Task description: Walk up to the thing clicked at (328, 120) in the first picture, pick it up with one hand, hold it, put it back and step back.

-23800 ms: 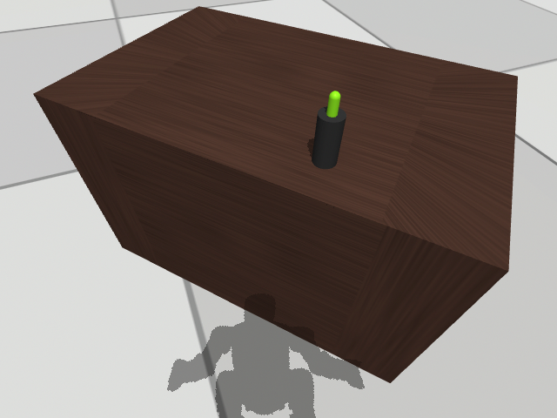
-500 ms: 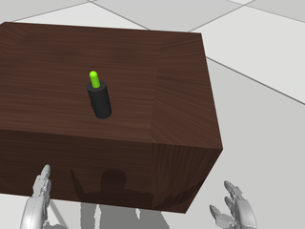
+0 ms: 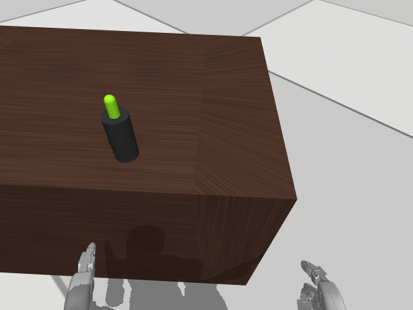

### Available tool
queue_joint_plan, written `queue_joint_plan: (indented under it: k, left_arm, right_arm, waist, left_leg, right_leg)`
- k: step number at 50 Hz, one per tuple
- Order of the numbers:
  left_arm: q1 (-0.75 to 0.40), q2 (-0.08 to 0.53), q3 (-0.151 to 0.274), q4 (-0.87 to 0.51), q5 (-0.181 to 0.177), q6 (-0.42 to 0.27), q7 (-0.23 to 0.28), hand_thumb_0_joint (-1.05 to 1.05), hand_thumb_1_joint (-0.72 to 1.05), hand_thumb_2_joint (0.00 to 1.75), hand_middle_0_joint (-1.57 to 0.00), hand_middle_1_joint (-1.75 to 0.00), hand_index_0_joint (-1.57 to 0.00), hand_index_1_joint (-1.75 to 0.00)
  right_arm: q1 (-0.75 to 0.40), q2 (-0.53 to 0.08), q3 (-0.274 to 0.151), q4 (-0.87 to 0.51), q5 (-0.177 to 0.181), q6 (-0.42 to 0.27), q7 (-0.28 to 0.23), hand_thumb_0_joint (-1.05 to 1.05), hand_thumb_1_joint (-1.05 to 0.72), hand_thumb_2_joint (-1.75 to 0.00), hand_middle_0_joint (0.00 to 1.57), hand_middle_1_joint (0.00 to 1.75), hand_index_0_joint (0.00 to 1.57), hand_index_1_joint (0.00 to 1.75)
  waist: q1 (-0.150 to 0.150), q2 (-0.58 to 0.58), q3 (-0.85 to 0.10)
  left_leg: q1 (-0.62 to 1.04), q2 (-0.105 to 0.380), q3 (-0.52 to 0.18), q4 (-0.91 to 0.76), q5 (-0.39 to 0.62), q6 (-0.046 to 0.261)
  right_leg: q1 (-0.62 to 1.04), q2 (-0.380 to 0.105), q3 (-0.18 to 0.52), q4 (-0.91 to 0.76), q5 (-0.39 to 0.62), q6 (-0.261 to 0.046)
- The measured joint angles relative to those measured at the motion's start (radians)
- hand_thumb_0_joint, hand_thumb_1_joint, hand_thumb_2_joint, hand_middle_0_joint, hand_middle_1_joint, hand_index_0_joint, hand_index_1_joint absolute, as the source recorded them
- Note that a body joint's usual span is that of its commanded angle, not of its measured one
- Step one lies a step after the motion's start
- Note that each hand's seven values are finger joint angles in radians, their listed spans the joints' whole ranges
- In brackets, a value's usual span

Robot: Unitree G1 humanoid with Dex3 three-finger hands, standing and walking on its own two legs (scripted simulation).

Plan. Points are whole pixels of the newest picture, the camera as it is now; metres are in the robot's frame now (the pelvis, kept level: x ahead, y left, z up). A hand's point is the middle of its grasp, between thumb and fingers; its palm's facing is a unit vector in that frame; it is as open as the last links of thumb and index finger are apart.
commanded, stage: home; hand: left
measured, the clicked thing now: (118, 128) +0.46 +0.19 +0.09
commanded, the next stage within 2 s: stand in 1.88 s
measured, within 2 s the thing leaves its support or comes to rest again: neither
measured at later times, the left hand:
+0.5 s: hand out of the picture +0.07 +0.26 -0.12, palm faces -0.07 -0.91 -0.41, open 17.6 cm
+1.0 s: hand out of the picture +0.03 +0.26 -0.12, palm faces -0.07 -0.93 -0.36, open 17.6 cm
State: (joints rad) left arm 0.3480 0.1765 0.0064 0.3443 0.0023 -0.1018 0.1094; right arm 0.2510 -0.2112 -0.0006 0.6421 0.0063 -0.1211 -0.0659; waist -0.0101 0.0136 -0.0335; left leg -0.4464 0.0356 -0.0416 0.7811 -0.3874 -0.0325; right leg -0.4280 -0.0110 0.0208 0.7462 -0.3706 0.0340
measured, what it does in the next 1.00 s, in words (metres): stands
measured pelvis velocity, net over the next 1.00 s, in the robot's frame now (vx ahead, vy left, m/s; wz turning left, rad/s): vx -0.02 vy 0.00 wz -0.02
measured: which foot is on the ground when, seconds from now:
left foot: down 0.00-1.00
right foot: down 0.00-1.00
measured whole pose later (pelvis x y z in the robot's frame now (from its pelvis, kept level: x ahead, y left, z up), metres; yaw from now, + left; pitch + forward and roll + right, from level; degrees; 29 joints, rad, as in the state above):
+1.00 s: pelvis -0.02 +0.00 +0.03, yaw -1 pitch -4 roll +0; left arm 0.17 0.36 -0.03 1.12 0.02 -0.01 0.00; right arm 0.19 -0.35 0.00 1.11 -0.02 0.00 0.01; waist 0.00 0.00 0.04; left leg -0.18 0.03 -0.01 0.42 -0.18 -0.03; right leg -0.19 -0.03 0.05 0.43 -0.18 0.03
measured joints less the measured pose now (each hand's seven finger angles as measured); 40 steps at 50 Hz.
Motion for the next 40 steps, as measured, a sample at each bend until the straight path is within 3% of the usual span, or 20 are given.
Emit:
queue_joint_plan:
  k: [6, 7, 10, 16, 21, 30, 40]
  left_arm:
    - [0.012, -0.006, -0.004, -0.026, -0.001, 0.025, 0.001, -0.01, -0.58, 0.03, -0.05, -0.05, -0.05, -0.04]
    - [0.0, 0.004, -0.008, -0.003, 0.013, 0.019, -0.006, -0.01, -0.58, 0.03, -0.05, -0.05, -0.05, -0.04]
    - [-0.057, 0.074, -0.034, 0.145, 0.045, 0.038, -0.05, -0.01, -0.58, 0.03, -0.05, -0.05, -0.05, -0.04]
    - [-0.092, 0.164, -0.026, 0.373, 0.037, 0.063, -0.082, -0.01, -0.58, 0.03, -0.05, -0.05, -0.06, -0.04]
    - [-0.104, 0.205, -0.021, 0.504, 0.031, 0.073, -0.086, -0.01, -0.57, 0.03, -0.05, -0.05, -0.06, -0.04]
    - [-0.134, 0.209, -0.042, 0.672, 0.022, 0.087, -0.097, 0.0, -0.57, 0.03, -0.05, -0.05, -0.05, -0.04]
    - [-0.154, 0.194, -0.042, 0.75, 0.019, 0.084, -0.109, 0.0, -0.56, 0.03, -0.05, -0.05, -0.06, -0.04]
  right_arm:
    - [-0.009, 0.001, 0.0, -0.018, 0.003, 0.005, 0.002, 0.01, -0.9, -0.9, 0.2, 0.3, 0.2, 0.3]
    - [-0.018, -0.001, 0.0, -0.009, -0.013, 0.009, 0.009, 0.01, -0.9, -0.9, 0.2, 0.3, 0.2, 0.3]
    - [-0.054, -0.031, 0.008, 0.054, -0.049, 0.057, 0.044, 0.01, -0.9, -0.9, 0.2, 0.3, 0.2, 0.3]
    - [-0.059, -0.099, -0.017, 0.16, -0.042, 0.1, 0.073, 0.01, -0.9, -0.9, 0.21, 0.3, 0.21, 0.3]
    - [-0.051, -0.142, -0.027, 0.25, -0.04, 0.118, 0.075, 0.01, -0.9, -0.9, 0.2, 0.3, 0.2, 0.3]
    - [-0.051, -0.153, -0.008, 0.391, -0.033, 0.132, 0.081, 0.01, -0.9, -0.9, 0.2, 0.3, 0.2, 0.3]
    - [-0.048, -0.139, -0.002, 0.453, -0.029, 0.13, 0.087, 0.01, -0.9, -0.9, 0.2, 0.3, 0.2, 0.3]
  waist:
    - [0.003, 0.0, -0.009]
    - [0.006, -0.004, -0.001]
    - [0.008, -0.01, 0.01]
    - [0.006, -0.011, 0.022]
    - [0.008, -0.011, 0.046]
    - [0.009, -0.01, 0.067]
    - [0.009, -0.008, 0.068]
  left_leg:
    - [-0.02, 0.001, 0.0, 0.023, -0.013, 0.0]
    - [-0.012, -0.001, 0.002, 0.022, -0.013, 0.001]
    - [0.019, -0.006, 0.008, 0.016, -0.013, 0.005]
    - [0.087, -0.01, 0.014, -0.024, 0.002, 0.003]
    - [0.141, -0.011, 0.018, -0.097, 0.044, 0.002]
    - [0.231, -0.011, 0.026, -0.26, 0.145, 0.002]
    - [0.256, -0.008, 0.03, -0.338, 0.197, 0.003]
  right_leg:
    - [-0.019, 0.001, 0.0, 0.022, -0.012, 0.001]
    - [-0.014, -0.001, 0.002, 0.025, -0.014, -0.001]
    - [0.008, -0.006, 0.008, 0.036, -0.022, -0.007]
    - [0.068, -0.01, 0.013, 0.008, -0.013, -0.006]
    - [0.118, -0.012, 0.015, -0.056, 0.026, -0.007]
    - [0.202, -0.015, 0.02, -0.21, 0.123, -0.006]
    - [0.227, -0.014, 0.022, -0.292, 0.179, -0.005]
